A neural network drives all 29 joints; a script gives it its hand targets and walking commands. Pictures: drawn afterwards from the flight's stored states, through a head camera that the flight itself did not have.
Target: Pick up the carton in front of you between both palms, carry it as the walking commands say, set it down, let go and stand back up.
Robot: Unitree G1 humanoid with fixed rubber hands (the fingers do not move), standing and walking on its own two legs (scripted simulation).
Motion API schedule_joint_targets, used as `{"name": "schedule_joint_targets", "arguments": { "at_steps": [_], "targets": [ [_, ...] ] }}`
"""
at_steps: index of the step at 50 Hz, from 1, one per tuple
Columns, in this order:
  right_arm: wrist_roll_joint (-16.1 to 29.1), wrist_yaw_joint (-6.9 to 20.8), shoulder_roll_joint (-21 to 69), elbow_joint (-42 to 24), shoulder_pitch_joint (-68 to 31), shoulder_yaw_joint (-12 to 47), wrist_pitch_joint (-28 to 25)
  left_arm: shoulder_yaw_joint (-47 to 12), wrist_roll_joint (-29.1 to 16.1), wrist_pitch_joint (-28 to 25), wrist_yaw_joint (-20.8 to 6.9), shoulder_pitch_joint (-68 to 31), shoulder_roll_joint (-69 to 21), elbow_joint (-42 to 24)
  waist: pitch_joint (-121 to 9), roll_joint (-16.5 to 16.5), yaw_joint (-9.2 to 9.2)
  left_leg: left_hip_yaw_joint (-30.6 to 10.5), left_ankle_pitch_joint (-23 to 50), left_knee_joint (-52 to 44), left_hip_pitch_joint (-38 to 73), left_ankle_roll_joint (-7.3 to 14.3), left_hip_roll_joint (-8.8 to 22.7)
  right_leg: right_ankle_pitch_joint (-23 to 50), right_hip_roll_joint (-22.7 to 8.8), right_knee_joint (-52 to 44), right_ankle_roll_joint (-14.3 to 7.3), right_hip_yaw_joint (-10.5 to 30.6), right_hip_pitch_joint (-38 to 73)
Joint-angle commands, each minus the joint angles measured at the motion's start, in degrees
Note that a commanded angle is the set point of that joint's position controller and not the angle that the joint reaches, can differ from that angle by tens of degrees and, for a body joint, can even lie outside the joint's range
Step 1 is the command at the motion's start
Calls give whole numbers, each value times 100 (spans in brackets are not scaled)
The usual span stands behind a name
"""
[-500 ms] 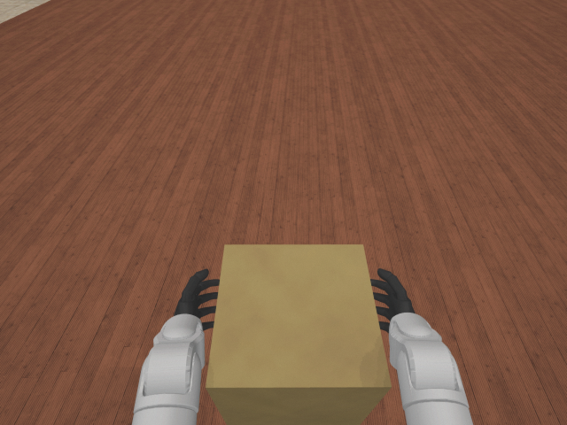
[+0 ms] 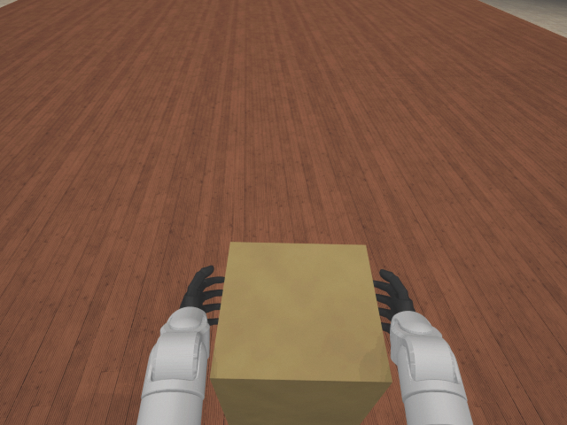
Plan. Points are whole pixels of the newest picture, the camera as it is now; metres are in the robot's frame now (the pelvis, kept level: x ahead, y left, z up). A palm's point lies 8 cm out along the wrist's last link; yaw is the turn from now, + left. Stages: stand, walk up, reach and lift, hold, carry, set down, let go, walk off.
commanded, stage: hold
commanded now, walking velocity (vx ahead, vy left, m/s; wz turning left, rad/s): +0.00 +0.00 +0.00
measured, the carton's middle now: (295, 340) +0.29 +0.00 -0.05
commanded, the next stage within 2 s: set down in 0.34 s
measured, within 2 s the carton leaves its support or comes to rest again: neither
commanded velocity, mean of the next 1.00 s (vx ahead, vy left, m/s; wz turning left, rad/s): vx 0.00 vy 0.00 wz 0.00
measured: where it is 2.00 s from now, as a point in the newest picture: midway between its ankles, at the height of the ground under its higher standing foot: outside the picture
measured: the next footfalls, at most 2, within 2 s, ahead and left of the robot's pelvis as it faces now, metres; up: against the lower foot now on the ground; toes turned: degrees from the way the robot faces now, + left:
none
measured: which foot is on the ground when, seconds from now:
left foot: down 0.00-1.00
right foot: down 0.00-1.00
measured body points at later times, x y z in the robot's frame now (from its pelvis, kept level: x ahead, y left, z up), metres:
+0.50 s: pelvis +0.01 +0.00 +0.00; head -0.02 +0.02 +0.45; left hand +0.32 +0.16 +0.03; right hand +0.32 -0.15 +0.03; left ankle +0.07 +0.11 -0.74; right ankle +0.00 -0.14 -0.74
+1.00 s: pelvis -0.02 -0.03 -0.07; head +0.20 +0.00 +0.32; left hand +0.35 +0.18 -0.17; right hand +0.38 -0.12 -0.16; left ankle +0.07 +0.11 -0.74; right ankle +0.00 -0.14 -0.74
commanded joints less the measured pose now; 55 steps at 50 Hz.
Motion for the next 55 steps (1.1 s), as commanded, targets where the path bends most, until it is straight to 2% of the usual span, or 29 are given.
{"name": "schedule_joint_targets", "arguments": {
  "at_steps": [1,11,18,21,25,29,33,36,38,41,45,48,50,52,55],
  "targets": [
    [1301,1397,5236,-379,-2738,2924,-238,-3250,-1482,-281,-1440,-2743,-5394,-278,-1469,313,-92,-899,-119,-146,2255,-180,-349,-146,542,-789,-403,325,-1794],
    [1240,1562,5344,-111,-2921,2702,-225,-2999,-1430,-263,-1523,-2880,-5534,49,-1505,423,-48,-998,-258,-323,2212,-190,-229,-38,570,-746,-362,300,-1641],
    [1194,1571,5356,-67,-2984,2615,-185,-2907,-1425,-247,-1550,-2960,-5520,118,-1516,397,-53,-935,-10,-316,2245,-184,-232,83,570,-789,-346,278,-1597],
    [1131,1553,5384,47,-3157,2535,-194,-2742,-1350,-290,-1566,-3122,-5428,241,-1453,334,-2,-866,-35,-274,2175,-157,-263,15,567,-773,-329,256,-1637],
    [871,1543,5447,660,-3666,2111,-378,-2175,-1064,-504,-1628,-3655,-5224,842,-1232,233,95,-760,-462,-144,1907,-99,-318,-369,568,-636,-315,223,-1907],
    [336,1425,5336,1455,-4197,1353,-744,-1247,-534,-891,-1618,-4224,-4791,1619,-1028,122,225,-647,-641,209,1467,-2,-402,-628,595,-325,-296,215,-2399],
    [-249,1149,4738,1942,-4254,532,-1238,-319,128,-1376,-1461,-4240,-4023,2058,-955,115,382,-517,-349,712,759,74,-461,-557,663,122,-240,182,-2951],
    [-428,967,4322,2067,-4116,255,-1713,-46,333,-1838,-1375,-4145,-3568,2130,-1184,108,417,-450,243,1138,168,75,-504,-181,759,496,-161,155,-3361],
    [-365,893,4248,2086,-4077,367,-2088,-182,290,-2196,-1389,-4090,-3535,2166,-1612,129,411,-430,805,1494,-165,52,-530,209,823,770,-103,147,-3565],
    [-87,812,4423,2091,-4195,904,-2690,-671,34,-2772,-1460,-4233,-3801,2192,-2688,156,395,-431,1585,2088,-508,0,-578,900,919,1252,17,127,-3902],
    [400,624,4727,1767,-4608,1942,-3300,-1393,-361,-3365,-1497,-4664,-4069,2003,-4605,151,549,-465,2621,2898,-762,-38,-634,1794,983,1989,173,120,-4457],
    [669,445,4717,1421,-4797,2506,-3492,-1845,-663,-3554,-1451,-5016,-4053,1622,-5953,266,615,-454,3259,3449,-979,-118,-639,2282,968,2540,283,143,-4834],
    [694,345,4690,1251,-4948,2627,-3474,-1972,-794,-3544,-1454,-5219,-3992,1437,-6565,255,563,-337,2834,3680,-1681,-260,-717,2420,988,2847,259,140,-4577],
    [714,344,4718,1215,-5134,2675,-3349,-1942,-824,-3435,-1479,-5267,-4046,1500,-6687,155,587,-243,2239,3809,-2446,-299,-786,2182,1026,3102,266,75,-4563],
    [765,515,4808,1393,-5455,2631,-3081,-1676,-660,-3187,-1488,-5240,-4277,1824,-6284,-37,714,-196,1387,3988,-3014,-244,-808,970,1114,3302,266,-101,-5548]
  ]
}}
